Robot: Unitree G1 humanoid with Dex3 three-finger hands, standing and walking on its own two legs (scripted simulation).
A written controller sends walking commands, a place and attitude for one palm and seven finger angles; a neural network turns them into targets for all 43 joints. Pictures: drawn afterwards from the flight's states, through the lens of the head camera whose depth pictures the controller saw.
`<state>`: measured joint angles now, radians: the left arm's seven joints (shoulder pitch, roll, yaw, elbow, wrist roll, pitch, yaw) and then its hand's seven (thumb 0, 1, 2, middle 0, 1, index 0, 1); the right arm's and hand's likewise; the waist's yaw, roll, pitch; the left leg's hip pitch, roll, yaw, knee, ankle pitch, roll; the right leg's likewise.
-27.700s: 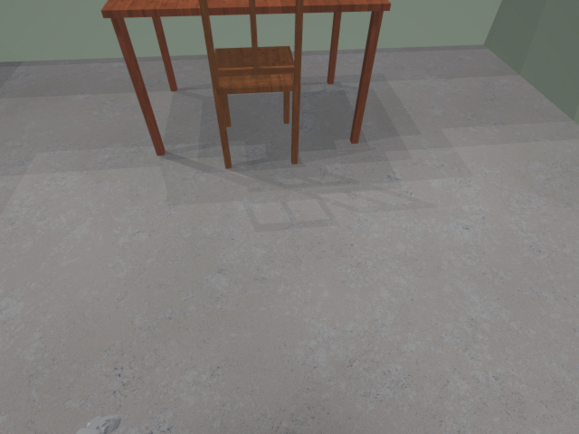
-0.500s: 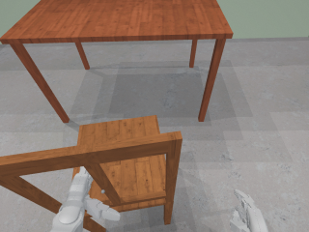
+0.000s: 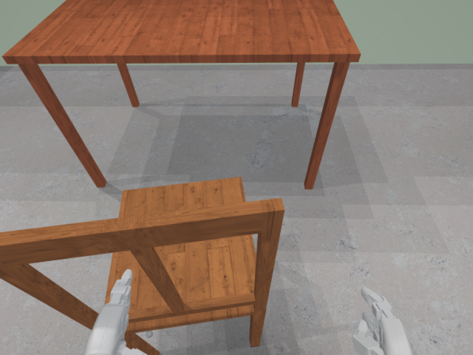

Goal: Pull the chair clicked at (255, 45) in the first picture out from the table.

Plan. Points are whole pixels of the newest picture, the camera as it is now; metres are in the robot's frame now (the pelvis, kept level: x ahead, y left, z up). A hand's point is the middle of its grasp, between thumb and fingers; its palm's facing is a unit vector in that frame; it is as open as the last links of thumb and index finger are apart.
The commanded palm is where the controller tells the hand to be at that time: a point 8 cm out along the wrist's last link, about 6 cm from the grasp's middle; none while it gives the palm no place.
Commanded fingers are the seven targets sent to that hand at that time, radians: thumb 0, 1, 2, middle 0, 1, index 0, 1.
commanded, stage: draw the fingers out of the gap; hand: left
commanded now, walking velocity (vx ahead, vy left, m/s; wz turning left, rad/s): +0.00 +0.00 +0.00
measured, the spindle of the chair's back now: (163, 282) +0.25 +0.15 -0.03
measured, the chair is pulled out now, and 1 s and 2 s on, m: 0.61 0.61 0.60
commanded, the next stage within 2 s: draw the hand back to the body in 0.36 s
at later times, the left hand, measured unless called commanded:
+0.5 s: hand out of the picture +0.11 +0.15 -0.02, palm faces +0.05 -0.98 -0.20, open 17.5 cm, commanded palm +0.07 +0.20 +0.01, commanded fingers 0.00 -0.55 0.20 0.00 0.00 0.00 0.00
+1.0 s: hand out of the picture +0.12 +0.18 +0.09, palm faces +0.09 -0.99 -0.11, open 17.3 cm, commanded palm +0.08 +0.24 +0.10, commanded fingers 0.00 -0.30 0.32 -0.04 -0.05 -0.04 -0.05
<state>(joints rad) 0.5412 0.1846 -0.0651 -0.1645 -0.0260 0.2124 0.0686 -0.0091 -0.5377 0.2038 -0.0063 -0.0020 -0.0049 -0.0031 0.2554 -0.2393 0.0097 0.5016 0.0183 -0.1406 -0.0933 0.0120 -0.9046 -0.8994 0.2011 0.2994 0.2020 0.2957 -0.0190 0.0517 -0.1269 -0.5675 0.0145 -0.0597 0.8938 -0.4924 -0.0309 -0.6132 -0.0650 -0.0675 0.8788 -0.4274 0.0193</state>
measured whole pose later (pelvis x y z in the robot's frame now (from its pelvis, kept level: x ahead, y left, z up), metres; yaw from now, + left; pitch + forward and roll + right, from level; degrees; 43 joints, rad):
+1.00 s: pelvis -0.03 -0.01 -0.02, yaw +0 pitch +7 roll -1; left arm 0.75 0.24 0.15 -0.40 -0.29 -0.23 -0.16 -0.01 -0.52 0.22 -0.01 -0.01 -0.01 -0.01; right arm 0.24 -0.19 -0.01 0.54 0.08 -0.23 -0.11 0.01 -0.90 -0.90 0.20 0.30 0.20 0.30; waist 0.03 0.07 -0.13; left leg -0.62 0.03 -0.08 1.02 -0.52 -0.05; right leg -0.66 -0.05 -0.08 0.98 -0.44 0.00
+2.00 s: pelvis +0.01 -0.01 +0.04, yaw -1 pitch -4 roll +0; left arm 0.48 0.33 0.33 -0.38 -0.06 -0.04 0.14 0.01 0.88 0.89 -0.21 -0.30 -0.22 -0.31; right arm 0.13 -0.23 0.01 0.68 0.01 -0.17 -0.08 0.01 -0.90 -0.90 0.20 0.30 0.20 0.30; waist 0.06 0.08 0.04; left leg -0.08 0.05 -0.04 0.46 -0.31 -0.05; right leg -0.15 -0.03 -0.06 0.49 -0.27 0.00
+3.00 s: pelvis -0.08 +0.03 +0.04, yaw +0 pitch +0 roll -2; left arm 0.55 0.45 0.42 -0.54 -0.03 -0.11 0.19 0.02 0.89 0.90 -0.22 -0.30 -0.21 -0.30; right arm 0.21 -0.22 0.00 0.61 0.01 -0.07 -0.12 0.01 -0.91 -0.90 0.20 0.30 0.20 0.30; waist 0.01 0.01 0.02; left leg -0.37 0.02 -0.05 0.59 -0.23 0.00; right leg -0.37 -0.03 -0.04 0.58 -0.25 0.03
